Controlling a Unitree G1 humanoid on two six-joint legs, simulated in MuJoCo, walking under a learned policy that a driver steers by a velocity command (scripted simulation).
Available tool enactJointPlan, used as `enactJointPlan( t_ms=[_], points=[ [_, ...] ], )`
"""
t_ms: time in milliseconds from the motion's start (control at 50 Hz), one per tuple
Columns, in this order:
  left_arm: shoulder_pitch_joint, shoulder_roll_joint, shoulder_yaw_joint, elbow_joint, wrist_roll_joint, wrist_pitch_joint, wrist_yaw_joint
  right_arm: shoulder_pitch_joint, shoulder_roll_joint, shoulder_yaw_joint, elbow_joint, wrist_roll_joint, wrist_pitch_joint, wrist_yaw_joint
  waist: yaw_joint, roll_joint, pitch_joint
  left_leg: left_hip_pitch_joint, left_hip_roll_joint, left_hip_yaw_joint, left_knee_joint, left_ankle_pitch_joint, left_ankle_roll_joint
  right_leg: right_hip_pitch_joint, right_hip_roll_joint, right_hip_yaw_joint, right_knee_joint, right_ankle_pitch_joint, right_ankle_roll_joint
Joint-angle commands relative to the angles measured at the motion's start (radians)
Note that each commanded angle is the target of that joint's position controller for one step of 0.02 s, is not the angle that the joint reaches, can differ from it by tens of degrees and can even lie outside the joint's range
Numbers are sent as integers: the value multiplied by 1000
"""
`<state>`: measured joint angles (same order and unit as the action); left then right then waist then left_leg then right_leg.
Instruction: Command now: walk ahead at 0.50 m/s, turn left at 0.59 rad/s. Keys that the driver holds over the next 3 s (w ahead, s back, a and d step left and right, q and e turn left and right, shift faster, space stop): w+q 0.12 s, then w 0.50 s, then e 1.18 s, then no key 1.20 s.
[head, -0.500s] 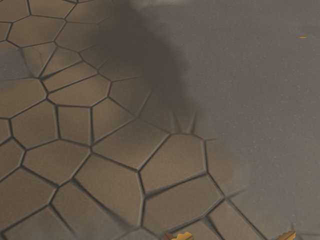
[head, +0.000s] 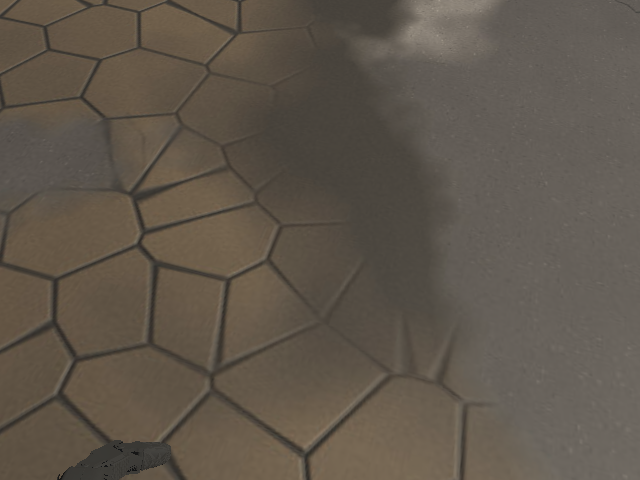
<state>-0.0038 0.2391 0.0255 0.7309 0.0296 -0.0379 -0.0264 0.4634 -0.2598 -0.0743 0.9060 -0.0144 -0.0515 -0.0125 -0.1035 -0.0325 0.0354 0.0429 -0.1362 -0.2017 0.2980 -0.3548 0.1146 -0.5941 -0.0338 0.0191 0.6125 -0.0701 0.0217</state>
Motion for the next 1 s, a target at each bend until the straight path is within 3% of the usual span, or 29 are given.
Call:
enactJointPlan(
  t_ms=[20, 40, 60, 80, 100, 120, 140, 160, 200, 280, 340, 400, 460, 500, 520, 540, 560, 580, 600, 620, 640, 660, 700, 760, 800, 880, 940, 1000],
  points=[
    [81, 140, 37, -51, -9, -33, 16, -61, -191, -41, -75, -4, -15, -5, 114, 124, -49, -74, 242, -158, 156, 833, 43, 259, 65, -15, -94, -76, -44],
    [222, 165, 49, -14, -7, -44, 28, -83, -194, -41, -80, 3, -21, 5, 187, 78, -125, -123, 186, -118, 333, 842, 19, 453, 54, -15, -158, -39, -67],
    [372, 228, 64, -6, 16, -53, 46, -74, -132, -24, -107, 16, -30, 16, 238, -6, -264, -253, 124, -68, 593, 595, 0, 692, -135, 168, -181, -210, -109],
    [380, 317, 81, -17, 40, -43, 50, 40, -31, -5, -138, 49, -25, 14, 166, -250, -368, -560, -35, 52, 874, -168, -32, 913, -414, 619, -270, -255, -210],
    [325, 259, 78, -23, 19, -28, 42, 56, -118, -11, -120, 11, -12, 5, 129, -181, -324, -651, 45, 61, 988, -168, -21, 822, -415, 758, -314, -367, -239],
    [253, 162, 55, -37, 9, -24, 40, -7, -132, -16, -111, -3, -2, 10, 117, -55, -170, -661, 95, 77, 992, -68, -27, 670, -372, 595, -337, -387, -220],
    [223, 109, 41, -30, 7, -27, 35, -62, -115, -10, -115, -9, 0, 19, 116, 10, -84, -640, 126, 89, 943, -2, -34, 557, -308, 443, -361, -290, -202],
    [227, 98, 35, -16, 9, -32, 34, -80, -97, -8, -120, -15, 5, 29, 107, -22, -54, -615, 146, 93, 902, 21, -40, 499, -261, 338, -381, -195, -181],
    [263, 102, 34, 19, 1, -51, 29, -76, -79, -3, -123, -25, 23, 45, 90, -75, -39, -574, 152, 102, 867, 33, -51, 441, -216, 219, -404, -21, -176],
    [321, 117, 39, 60, -12, -80, 13, -165, -62, 8, -154, -28, 31, 58, 90, -67, -28, -659, 154, 98, 778, 106, -64, 469, -215, 119, -452, 96, -206],
    [349, 116, 38, 84, -14, -75, 10, -289, -50, 22, -194, -27, 25, 67, 107, -55, 3, -692, 175, 138, 614, 207, -84, 478, -188, 42, -482, 98, -202],
    [385, 131, 41, 109, -19, -69, 8, -400, -23, 45, -224, -24, 16, 76, 131, -61, 12, -605, 188, 224, 424, 281, -89, 462, -165, -22, -478, 152, -188],
    [442, 157, 46, 138, -17, -61, 9, -459, -39, 48, -244, -21, 11, 69, 150, -68, 19, -554, 178, 262, 325, 243, -70, 518, -197, -15, -445, 209, -182],
    [455, 172, 50, 154, -15, -49, 12, -454, -52, 45, -246, -24, 6, 61, 141, -72, 18, -514, 160, 275, 275, 182, -44, 567, -220, -10, -393, 290, -176],
    [452, 177, 50, 160, -17, -43, 14, -411, -58, 41, -233, -28, 1, 56, 118, -70, -1, -446, 137, 286, 236, 161, -28, 581, -217, -22, -325, 394, -168],
    [449, 171, 47, 166, -22, -36, 16, -303, -66, 33, -195, -36, -9, 48, 65, -38, -54, -301, 109, 295, 159, 187, -8, 570, -185, -61, -182, 488, -150],
    [452, 143, 36, 159, -24, -35, 17, -144, -107, 16, -141, -51, -19, 37, 8, 6, -158, -71, 149, 240, 152, 178, 21, 470, -140, -96, 9, 407, -127],
    [451, 71, 14, 100, -35, -38, 13, 10, -207, -9, -125, -69, -23, 22, -39, 176, -298, 200, 437, -110, 111, 68, 96, 213, -58, -150, 342, 15, -88],
    [498, 74, 22, 92, -29, -34, 14, 25, -266, -27, -112, -32, -10, 15, -6, 298, -331, 262, 575, -453, -17, 100, 182, -20, 69, -87, 559, -481, -78],
    [413, 139, 41, 96, -11, -22, 20, -48, -205, -15, -115, -5, -5, 16, 14, 151, -188, 162, 514, -331, -14, 82, 157, -99, 2, -1, 610, -418, -91],
    [386, 111, 35, 92, -20, -26, 14, -133, -137, 5, -127, -4, -11, 17, 52, 121, -81, 19, 477, -185, -35, 247, 130, -77, -21, 10, 577, -340, -91],
    [394, 85, 30, 109, -27, -21, 14, -183, -89, 19, -129, -6, -20, 20, 88, 97, -43, -76, 432, -67, -57, 426, 93, -12, -40, 13, 523, -302, -83],
    [452, 64, 30, 146, -8, 7, 14, -216, -49, 32, -121, -3, -36, 15, 138, 116, -30, -183, 383, 95, -62, 729, 53, 102, -34, 10, 487, -273, -56],
    [440, 58, 41, 143, -6, 29, 9, -203, -75, 26, -105, 3, -51, 7, 161, 123, -51, -191, 373, 206, -56, 926, 54, 104, -5, -3, 481, -196, -38],
    [373, 56, 42, 117, -3, 38, 6, -196, -80, 25, -99, 4, -44, -4, 153, 128, -34, -182, 370, 259, -56, 923, 55, 56, -11, -17, 432, -133, -30],
    [251, 26, 27, 66, 2, 42, -5, -178, -81, 25, -85, 4, -24, -19, 116, 138, -20, -163, 353, 344, -27, 871, 52, 84, -10, -69, 211, -30, -33],
    [216, 33, 25, 40, 7, 42, -9, -146, -102, 14, -68, 3, -10, -23, 93, 137, -33, -99, 379, 355, 40, 881, 53, 118, 10, -101, 106, -52, -58],
    [234, 57, 36, 22, 9, 39, -8, -157, -127, -1, -67, 3, 9, -28, 99, 136, -39, -61, 407, 348, 167, 926, 43, 160, 35, -117, 31, -168, -101]
  ],
)
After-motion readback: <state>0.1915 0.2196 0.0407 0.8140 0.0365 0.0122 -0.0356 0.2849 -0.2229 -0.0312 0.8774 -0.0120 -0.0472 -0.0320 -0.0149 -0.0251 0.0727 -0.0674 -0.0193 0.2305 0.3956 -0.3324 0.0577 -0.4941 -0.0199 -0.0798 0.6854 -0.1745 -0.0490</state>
